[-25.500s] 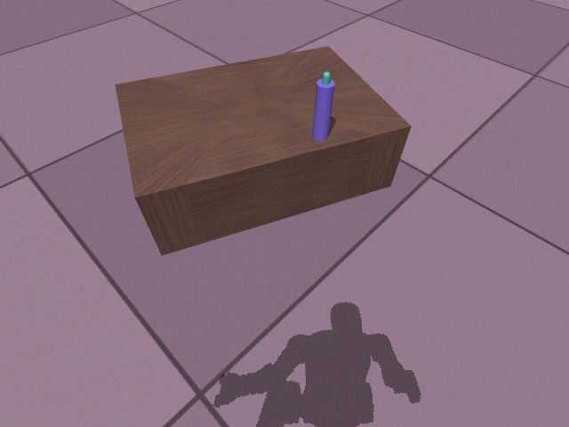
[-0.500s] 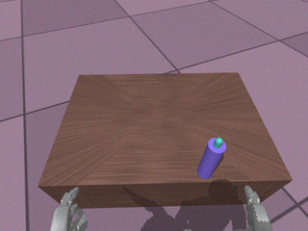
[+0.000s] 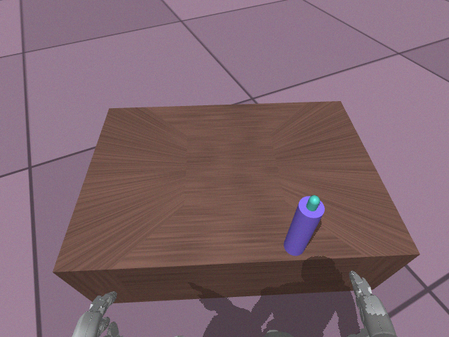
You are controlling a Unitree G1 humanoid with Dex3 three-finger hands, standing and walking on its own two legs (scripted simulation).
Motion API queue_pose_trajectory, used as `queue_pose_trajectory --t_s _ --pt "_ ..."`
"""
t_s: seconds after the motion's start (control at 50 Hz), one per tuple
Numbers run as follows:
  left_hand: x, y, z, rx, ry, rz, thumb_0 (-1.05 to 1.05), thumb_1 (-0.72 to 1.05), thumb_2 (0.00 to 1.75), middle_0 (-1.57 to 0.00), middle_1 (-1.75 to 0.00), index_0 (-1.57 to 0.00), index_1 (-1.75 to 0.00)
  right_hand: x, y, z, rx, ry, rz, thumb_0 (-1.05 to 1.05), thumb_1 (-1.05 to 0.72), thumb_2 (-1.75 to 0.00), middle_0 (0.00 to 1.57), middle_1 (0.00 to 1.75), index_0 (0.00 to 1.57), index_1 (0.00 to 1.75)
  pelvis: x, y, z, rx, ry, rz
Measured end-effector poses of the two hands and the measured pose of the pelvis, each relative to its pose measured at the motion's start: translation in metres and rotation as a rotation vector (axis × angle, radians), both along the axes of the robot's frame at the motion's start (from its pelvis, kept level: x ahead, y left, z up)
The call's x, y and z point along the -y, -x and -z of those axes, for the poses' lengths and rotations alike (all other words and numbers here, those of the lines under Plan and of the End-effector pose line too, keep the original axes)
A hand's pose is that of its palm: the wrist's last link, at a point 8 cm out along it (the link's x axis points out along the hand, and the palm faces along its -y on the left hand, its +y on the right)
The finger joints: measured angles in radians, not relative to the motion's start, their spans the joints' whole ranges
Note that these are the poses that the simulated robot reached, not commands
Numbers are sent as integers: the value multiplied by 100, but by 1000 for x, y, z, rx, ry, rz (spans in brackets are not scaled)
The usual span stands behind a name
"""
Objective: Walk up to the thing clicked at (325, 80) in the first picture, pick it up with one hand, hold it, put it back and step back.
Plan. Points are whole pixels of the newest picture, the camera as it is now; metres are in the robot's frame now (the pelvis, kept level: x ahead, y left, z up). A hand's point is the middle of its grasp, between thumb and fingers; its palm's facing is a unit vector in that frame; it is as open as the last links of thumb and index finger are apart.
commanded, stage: stand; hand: right
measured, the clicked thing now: (303, 225) +0.44 -0.22 -0.23
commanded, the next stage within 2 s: none
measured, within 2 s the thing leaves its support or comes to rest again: neither
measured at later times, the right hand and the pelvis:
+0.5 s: hand out of the picture +0.07 -0.25 -0.12, palm faces -0.03 +0.94 -0.35, open 8.0 cm; pelvis +0.01 -0.01 +0.04, yaw +0 degrees
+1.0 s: hand out of the picture +0.06 -0.24 -0.11, palm faces -0.04 +0.94 -0.34, open 7.4 cm; pelvis +0.00 +0.00 +0.05, yaw +0 degrees
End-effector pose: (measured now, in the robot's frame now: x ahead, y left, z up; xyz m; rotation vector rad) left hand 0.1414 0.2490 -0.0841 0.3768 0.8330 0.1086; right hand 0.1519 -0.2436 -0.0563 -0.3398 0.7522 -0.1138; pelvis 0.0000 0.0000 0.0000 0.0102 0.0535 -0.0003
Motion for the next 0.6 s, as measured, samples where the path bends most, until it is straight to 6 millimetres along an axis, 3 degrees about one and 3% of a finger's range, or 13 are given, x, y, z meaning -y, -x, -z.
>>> queue_pose_trajectory --t_s 0.1,0.24,0.42,0.6 --pt "-24 19 -1 -104 -5 -54 1 89 90 -20 -31 -20 -30 29 19 18 -125 12 19 -1 39 -20 13 16 13 16 3 -3 -6 28 11 -4" --pt "-41 50 -4 -224 -30 -130 1 90 90 -20 -30 -20 -30 51 52 28 -263 23 85 0 -1 -57 18 26 19 26 9 -8 -17 54 6 -5" --pt "-33 67 -4 -309 14 -164 1 90 90 -20 -30 -20 -30 53 82 26 -384 19 134 0 -62 -84 20 30 20 30 8 -11 -33 84 10 -5" --pt "-28 72 -6 -340 50 -170 0 90 90 -20 -30 -20 -30 48 96 17 -434 17 153 1 -85 -89 20 30 21 30 6 -6 -46 111 15 -4"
